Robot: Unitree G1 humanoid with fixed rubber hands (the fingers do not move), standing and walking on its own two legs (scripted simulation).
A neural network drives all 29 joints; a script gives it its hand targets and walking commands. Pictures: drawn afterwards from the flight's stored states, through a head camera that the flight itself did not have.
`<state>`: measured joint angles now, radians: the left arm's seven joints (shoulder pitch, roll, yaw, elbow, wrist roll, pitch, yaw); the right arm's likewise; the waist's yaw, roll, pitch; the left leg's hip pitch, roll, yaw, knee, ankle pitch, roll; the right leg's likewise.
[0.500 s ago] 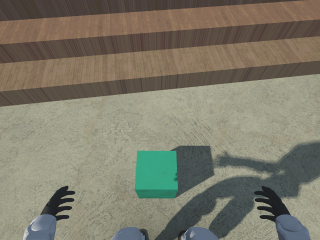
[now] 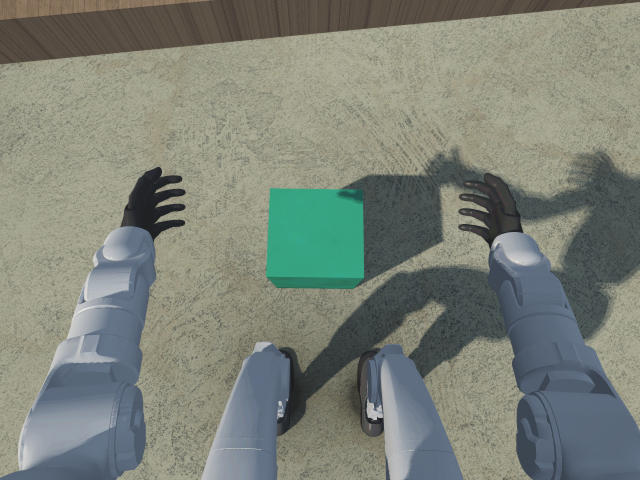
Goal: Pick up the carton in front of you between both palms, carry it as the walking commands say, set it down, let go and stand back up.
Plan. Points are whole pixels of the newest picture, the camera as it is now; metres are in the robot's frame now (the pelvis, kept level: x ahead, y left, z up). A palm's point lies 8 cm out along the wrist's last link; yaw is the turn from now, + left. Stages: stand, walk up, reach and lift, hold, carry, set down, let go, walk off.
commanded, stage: reach and lift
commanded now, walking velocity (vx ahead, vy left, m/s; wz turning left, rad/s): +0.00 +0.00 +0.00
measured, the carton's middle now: (315, 243) +0.47 +0.03 -0.55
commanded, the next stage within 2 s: none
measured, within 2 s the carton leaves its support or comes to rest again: neither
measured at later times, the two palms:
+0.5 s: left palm (198, 185) +0.49 +0.21 -0.19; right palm (436, 189) +0.49 -0.17 -0.19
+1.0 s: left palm (230, 230) +0.47 +0.21 -0.42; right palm (404, 231) +0.47 -0.17 -0.42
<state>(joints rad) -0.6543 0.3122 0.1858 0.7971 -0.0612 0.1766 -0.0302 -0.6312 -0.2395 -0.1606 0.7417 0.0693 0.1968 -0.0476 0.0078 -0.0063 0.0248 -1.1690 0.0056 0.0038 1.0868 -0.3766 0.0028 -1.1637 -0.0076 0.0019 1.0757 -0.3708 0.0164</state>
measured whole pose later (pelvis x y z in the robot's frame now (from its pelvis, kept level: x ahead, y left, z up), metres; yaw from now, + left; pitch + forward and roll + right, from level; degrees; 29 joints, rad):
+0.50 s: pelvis -0.01 +0.00 -0.07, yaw -1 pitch +48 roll -1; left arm -1.13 0.26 0.36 1.01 0.06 0.06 -0.01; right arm -1.10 -0.17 -0.36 0.94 -0.06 0.08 -0.08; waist 0.01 -0.01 -0.09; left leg -1.74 0.00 0.00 1.27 -0.37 0.01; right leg -1.73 -0.01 0.00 1.25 -0.36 0.02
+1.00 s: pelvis -0.06 -0.01 -0.27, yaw -1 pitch +42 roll -1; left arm -1.32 0.39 0.12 1.08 -0.21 0.06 0.08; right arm -1.30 -0.29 -0.12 1.02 0.20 0.09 -0.16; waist 0.02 -0.02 0.19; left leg -2.24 0.00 -0.02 2.03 -0.52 -0.01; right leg -2.23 0.01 0.00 2.01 -0.52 0.02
